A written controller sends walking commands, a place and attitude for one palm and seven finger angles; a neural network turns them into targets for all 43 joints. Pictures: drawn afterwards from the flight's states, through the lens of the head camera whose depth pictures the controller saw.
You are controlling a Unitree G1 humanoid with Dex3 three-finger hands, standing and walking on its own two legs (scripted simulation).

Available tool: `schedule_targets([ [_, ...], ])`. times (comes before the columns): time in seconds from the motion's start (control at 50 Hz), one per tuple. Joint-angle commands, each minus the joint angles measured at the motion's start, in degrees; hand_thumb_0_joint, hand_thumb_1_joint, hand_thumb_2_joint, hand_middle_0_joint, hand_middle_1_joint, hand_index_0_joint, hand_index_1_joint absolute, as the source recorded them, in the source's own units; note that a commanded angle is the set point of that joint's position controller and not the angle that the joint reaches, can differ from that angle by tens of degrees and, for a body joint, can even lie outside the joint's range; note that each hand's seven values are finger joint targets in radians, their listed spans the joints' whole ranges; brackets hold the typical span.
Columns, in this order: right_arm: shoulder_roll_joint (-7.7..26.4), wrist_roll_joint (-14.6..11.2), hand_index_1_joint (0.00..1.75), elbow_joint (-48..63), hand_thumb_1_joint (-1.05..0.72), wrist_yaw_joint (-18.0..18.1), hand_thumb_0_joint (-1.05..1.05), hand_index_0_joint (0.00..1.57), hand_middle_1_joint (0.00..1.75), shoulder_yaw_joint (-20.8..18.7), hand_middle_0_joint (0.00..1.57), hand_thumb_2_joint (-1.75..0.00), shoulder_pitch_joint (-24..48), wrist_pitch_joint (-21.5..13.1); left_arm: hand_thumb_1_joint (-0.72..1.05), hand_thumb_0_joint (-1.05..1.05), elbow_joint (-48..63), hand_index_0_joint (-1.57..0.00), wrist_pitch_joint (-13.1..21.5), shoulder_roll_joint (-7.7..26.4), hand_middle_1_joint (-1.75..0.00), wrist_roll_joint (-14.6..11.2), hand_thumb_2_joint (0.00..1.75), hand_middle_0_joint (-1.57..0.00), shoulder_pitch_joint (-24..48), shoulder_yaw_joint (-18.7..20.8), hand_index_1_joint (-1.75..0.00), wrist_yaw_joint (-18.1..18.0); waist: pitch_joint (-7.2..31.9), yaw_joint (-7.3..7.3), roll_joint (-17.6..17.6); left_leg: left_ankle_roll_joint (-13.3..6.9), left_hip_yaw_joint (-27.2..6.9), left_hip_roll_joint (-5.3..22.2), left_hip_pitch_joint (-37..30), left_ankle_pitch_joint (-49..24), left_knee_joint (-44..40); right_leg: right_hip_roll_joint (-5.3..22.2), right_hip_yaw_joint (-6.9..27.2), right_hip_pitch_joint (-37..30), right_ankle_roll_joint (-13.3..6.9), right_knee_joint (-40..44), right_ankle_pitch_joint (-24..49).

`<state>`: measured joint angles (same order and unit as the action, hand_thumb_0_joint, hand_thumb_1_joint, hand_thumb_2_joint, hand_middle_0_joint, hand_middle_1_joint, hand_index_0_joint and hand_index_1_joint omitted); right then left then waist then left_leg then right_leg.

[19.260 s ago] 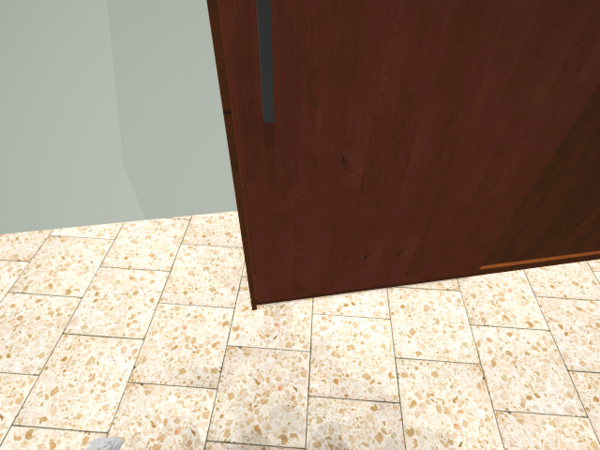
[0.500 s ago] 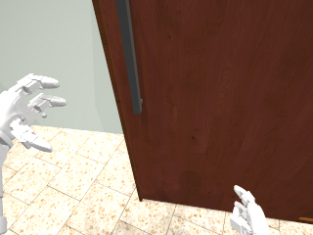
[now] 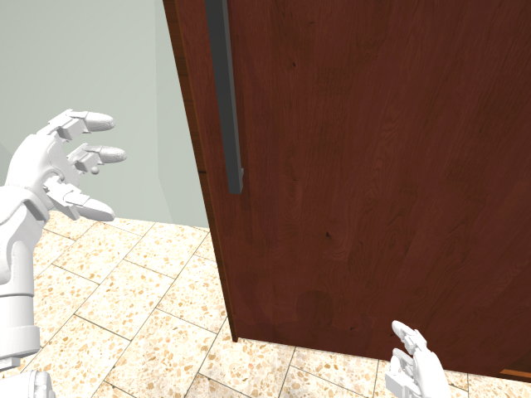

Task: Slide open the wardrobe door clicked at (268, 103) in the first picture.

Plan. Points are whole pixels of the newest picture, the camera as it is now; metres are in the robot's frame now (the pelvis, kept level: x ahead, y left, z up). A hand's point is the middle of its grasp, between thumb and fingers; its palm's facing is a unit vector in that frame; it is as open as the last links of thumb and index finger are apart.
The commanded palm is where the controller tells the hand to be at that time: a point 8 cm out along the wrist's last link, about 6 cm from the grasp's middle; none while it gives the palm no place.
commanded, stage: move the hooked fingers beside the handle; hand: left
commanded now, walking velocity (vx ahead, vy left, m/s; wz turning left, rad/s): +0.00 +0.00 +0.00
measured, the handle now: (230, 105) +0.49 +0.11 +0.24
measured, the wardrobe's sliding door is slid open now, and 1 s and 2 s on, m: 0.00 0.00 0.00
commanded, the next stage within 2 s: none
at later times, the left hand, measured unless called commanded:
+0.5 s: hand (154, 153) +0.37 +0.20 +0.22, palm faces -0.04 -1.00 -0.06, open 14.0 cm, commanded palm +0.35 +0.25 +0.22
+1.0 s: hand (183, 134) +0.42 +0.17 +0.22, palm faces -0.05 -1.00 -0.02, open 14.0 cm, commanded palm +0.40 +0.23 +0.22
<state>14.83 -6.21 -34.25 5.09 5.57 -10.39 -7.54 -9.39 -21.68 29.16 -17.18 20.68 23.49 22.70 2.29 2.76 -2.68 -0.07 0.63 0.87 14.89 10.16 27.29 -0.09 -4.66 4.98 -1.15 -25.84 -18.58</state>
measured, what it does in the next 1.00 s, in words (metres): stands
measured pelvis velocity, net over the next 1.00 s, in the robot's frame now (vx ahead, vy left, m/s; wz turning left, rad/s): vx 0.01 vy -0.01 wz -0.02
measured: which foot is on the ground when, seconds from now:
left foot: down 0.00-1.00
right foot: down 0.00-1.00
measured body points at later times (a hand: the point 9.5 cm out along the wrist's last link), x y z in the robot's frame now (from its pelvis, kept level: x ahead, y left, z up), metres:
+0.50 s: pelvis +0.00 +0.00 +0.00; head -0.02 -0.02 +0.45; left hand +0.37 +0.25 +0.22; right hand +0.15 -0.25 -0.09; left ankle +0.05 +0.12 -0.74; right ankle -0.05 -0.10 -0.74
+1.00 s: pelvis +0.01 -0.01 +0.00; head +0.00 -0.02 +0.45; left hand +0.42 +0.23 +0.22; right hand +0.14 -0.27 -0.10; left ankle +0.05 +0.12 -0.74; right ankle -0.05 -0.10 -0.74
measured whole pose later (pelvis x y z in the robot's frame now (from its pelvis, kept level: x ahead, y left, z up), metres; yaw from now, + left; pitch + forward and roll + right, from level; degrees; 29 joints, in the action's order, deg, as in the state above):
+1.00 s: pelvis +0.01 -0.01 +0.00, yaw -1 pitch +0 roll +0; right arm 16.0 -5.3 -37.7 5.9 2.9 -13.9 -4.4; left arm -33.2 -13.2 24.3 -12.5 40.5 15.3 15.4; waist 2.1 -1.1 -2.2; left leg 0.5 1.4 1.6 16.9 10.2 26.9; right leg -0.7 -3.7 7.9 -1.8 -26.4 -18.7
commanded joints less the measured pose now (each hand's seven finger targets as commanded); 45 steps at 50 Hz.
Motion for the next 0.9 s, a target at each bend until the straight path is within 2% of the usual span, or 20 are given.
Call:
schedule_targets([
  [0.0,7.01,0.01,0.30,9.61,-0.90,1.20,0.00,0.20,0.30,-3.30,0.20,-0.90,8.51,-3.22,-0.50,0.00,11.62,-0.30,3.61,8.91,-1.20,-0.18,0.30,-0.30,27.79,-3.22,-1.20,-0.39,9.68,-2.57,-3.29,-2.30,-3.38,-1.42,-15.91,-4.58,-2.03,-0.78,1.67,12.50,0.13,5.31,11.21],
  [0.02,7.15,0.06,0.30,9.29,-0.90,1.29,0.00,0.20,0.30,-3.39,0.20,-0.90,8.44,-3.27,-0.50,0.00,13.15,-0.30,5.03,9.04,-1.20,-0.33,0.30,-0.30,28.56,-3.71,-1.20,-0.42,11.02,-2.82,-1.31,-2.42,-3.04,-1.22,-16.24,-5.67,-1.45,-0.65,1.92,11.37,0.14,5.36,12.52],
  [0.06,6.87,0.44,0.30,9.57,-0.90,1.45,0.00,0.20,0.30,-3.18,0.20,-0.90,8.57,-3.59,-0.50,0.00,15.73,-0.30,7.37,9.55,-1.20,-0.55,0.30,-0.30,31.75,-2.93,-1.20,-0.83,14.58,-2.49,-2.74,-2.38,-3.49,-1.55,-18.32,-6.71,-1.61,-0.66,1.88,10.44,-0.14,4.79,13.37],
  [0.1,6.94,0.78,0.30,8.66,-0.90,1.52,0.00,0.20,0.30,-3.15,0.20,-0.90,8.10,-3.63,-0.50,0.00,12.78,-0.30,8.66,10.95,-1.20,-0.57,0.30,-0.30,32.38,-0.80,-1.20,-1.74,15.06,-2.04,-1.46,-2.21,-3.68,-1.54,-18.32,-6.47,-2.07,-0.88,1.64,9.98,-0.23,4.80,13.06],
  [0.12,7.22,0.86,0.30,7.88,-0.90,1.38,0.00,0.20,0.30,-3.37,0.20,-0.90,7.60,-3.53,-0.50,0.00,10.51,-0.30,8.97,14.05,-1.20,-0.58,0.30,-0.30,30.57,2.25,-1.20,-2.52,14.81,-1.30,0.97,-2.34,-3.43,-1.40,-17.09,-6.68,-1.99,-0.82,1.85,8.93,-0.13,5.24,13.44],
  [0.22,7.42,0.94,0.30,7.10,-0.90,0.80,0.00,0.20,0.30,-3.54,0.20,-0.90,6.94,-1.91,-0.50,0.00,0.53,-0.30,5.98,14.41,-1.20,1.50,0.30,-0.30,27.75,3.60,-1.20,-5.91,11.13,0.02,0.73,-2.00,-2.28,-1.25,-12.33,-5.56,-3.26,-0.33,2.02,8.14,0.06,5.35,12.53],
  [0.3,7.42,0.59,0.30,8.25,-0.90,0.56,0.00,0.20,0.30,-3.72,0.20,-0.90,6.87,-0.95,-0.50,0.00,1.08,-0.30,5.37,10.79,-1.20,2.39,0.30,-0.30,30.11,-0.67,-1.20,-6.21,10.38,-1.22,-1.22,-2.08,-1.78,-1.05,-12.70,-5.95,-3.04,-0.28,2.26,9.12,0.15,5.20,13.82],
  [0.32,7.56,0.62,0.30,8.25,-0.90,0.59,0.00,0.20,0.30,-4.02,0.20,-0.90,6.59,-1.01,-0.50,0.00,0.83,-0.30,6.11,10.41,-1.20,2.05,0.30,-0.30,30.43,-1.16,-1.20,-5.93,10.91,-1.53,1.95,-2.40,-1.65,-0.99,-12.58,-6.42,-2.55,-0.28,2.34,8.53,0.29,5.37,14.77],
  [0.4,7.48,0.51,0.30,8.20,-0.90,1.19,0.00,0.20,0.30,-4.15,0.20,-0.90,6.15,-1.45,-0.50,0.00,4.51,-0.30,9.08,7.92,-1.20,1.69,0.30,-0.30,38.78,-4.61,-1.20,-4.68,13.31,-3.28,-1.49,-2.57,-1.87,-1.17,-16.38,-7.22,-2.04,-0.69,2.46,10.17,0.15,4.99,15.33],
  [0.42,7.53,0.52,0.30,7.82,-0.90,1.31,0.00,0.20,0.30,-4.29,0.20,-0.90,5.75,-1.80,-0.50,0.00,5.06,-0.30,10.18,7.95,-1.20,1.32,0.30,-0.30,39.65,-4.91,-1.20,-4.86,13.69,-3.60,0.84,-2.87,-1.93,-1.02,-16.60,-7.66,-1.77,-0.74,2.36,9.72,0.14,5.21,15.57],
  [0.44,7.77,0.67,0.30,7.65,-0.90,1.35,0.00,0.20,0.30,-4.41,0.20,-0.90,5.71,-2.01,-0.50,0.00,6.09,-0.30,10.65,9.06,-1.20,1.51,0.30,-0.30,40.45,-3.71,-1.20,-5.07,15.07,-3.14,-1.40,-2.78,-2.12,-1.07,-17.59,-8.56,-1.80,-0.72,2.60,9.48,-0.04,4.95,16.35],
  [0.5,7.72,0.93,0.30,6.39,-0.90,1.38,0.00,0.20,0.30,-4.40,0.20,-0.90,4.73,-1.90,-0.50,0.00,1.85,-0.30,10.20,9.02,-1.20,1.79,0.30,-0.30,39.63,-2.75,-1.20,-5.99,14.31,-2.87,-1.31,-2.61,-2.07,-1.35,-16.98,-8.68,-1.82,-0.69,2.47,9.68,-0.05,4.84,16.95],
  [0.52,8.13,0.97,0.30,5.85,-0.90,1.23,0.00,0.20,0.30,-4.71,0.20,-0.90,4.10,-1.60,-0.50,0.00,-0.75,-0.30,9.92,11.72,-1.20,1.93,0.30,-0.30,36.61,-0.37,-1.20,-6.50,14.25,-2.18,2.04,-2.79,-1.75,-1.22,-15.55,-8.69,-1.74,-0.58,2.50,8.52,0.17,5.10,17.36],
  [0.62,8.43,0.98,0.30,5.75,-0.90,0.80,0.00,0.20,0.30,-4.99,0.20,-0.90,3.42,0.03,-0.50,0.00,-7.45,-0.30,8.28,13.19,-1.20,3.12,0.30,-0.30,35.34,0.95,-1.20,-7.57,12.44,-1.58,3.35,-2.77,-0.71,-1.45,-11.61,-8.57,-1.78,0.04,3.13,7.29,0.76,4.49,19.79],
  [0.68,7.92,0.76,0.30,6.80,-0.90,0.82,0.00,0.20,0.30,-5.04,0.20,-0.90,3.65,0.19,-0.50,0.00,-4.43,-0.30,9.68,9.98,-1.20,3.35,0.30,-0.30,39.99,-2.72,-1.20,-7.14,13.91,-2.85,0.09,-2.87,-0.55,-1.49,-13.72,-10.17,-1.12,-0.11,3.23,8.11,0.66,3.99,21.63],
  [0.72,8.26,0.77,0.30,6.39,-0.90,0.94,0.00,0.20,0.30,-5.32,0.20,-0.90,2.84,0.17,-0.50,0.00,-4.80,-0.30,11.27,10.25,-1.20,3.06,0.30,-0.30,41.93,-3.18,-1.20,-6.73,14.09,-3.59,1.79,-3.07,-0.53,-1.24,-14.12,-10.18,-0.62,-0.32,3.23,8.43,0.78,4.18,21.75],
  [0.8,8.11,0.74,0.30,5.92,-0.90,1.32,0.00,0.20,0.30,-5.27,0.20,-0.90,2.41,-0.10,-0.50,0.00,-4.78,-0.30,12.88,8.88,-1.20,2.71,0.30,-0.30,46.70,-4.50,-1.20,-6.04,14.98,-4.33,-0.77,-3.00,-0.84,-1.49,-15.94,-10.54,-0.33,-0.54,3.24,9.46,0.40,3.86,21.62],
  [0.82,8.29,0.75,0.30,5.61,-0.90,1.31,0.00,0.20,0.30,-5.37,0.20,-0.90,2.11,-0.12,-0.50,0.00,-5.98,-0.30,13.07,8.08,-1.20,2.63,0.30,-0.30,45.89,-5.43,-1.20,-6.12,14.63,-4.50,0.75,-3.17,-0.69,-1.37,-15.61,-10.08,-0.22,-0.53,3.08,9.76,0.52,4.12,21.03],
  [0.84,8.25,0.68,0.30,5.21,-0.90,1.41,0.00,0.20,0.30,-5.30,0.20,-0.90,2.06,-0.11,-0.50,0.00,-7.54,-0.30,12.74,7.67,-1.20,2.71,0.30,-0.30,46.92,-5.78,-1.20,-6.36,13.37,-4.67,-0.50,-3.07,-0.93,-1.34,-15.14,-9.03,-0.50,-0.52,3.14,10.64,0.43,4.27,19.74],
  [0.88,8.56,0.92,0.30,4.39,-0.90,1.37,0.00,0.20,0.30,-5.45,0.20,-0.90,0.87,0.10,-0.50,0.00,-11.13,-0.30,12.11,9.11,-1.20,3.07,0.30,-0.30,46.26,-4.06,-1.20,-7.06,13.71,-4.34,1.66,-3.04,-1.11,-1.36,-14.19,-9.31,-0.45,-0.53,3.06,10.36,0.46,4.06,20.23],
])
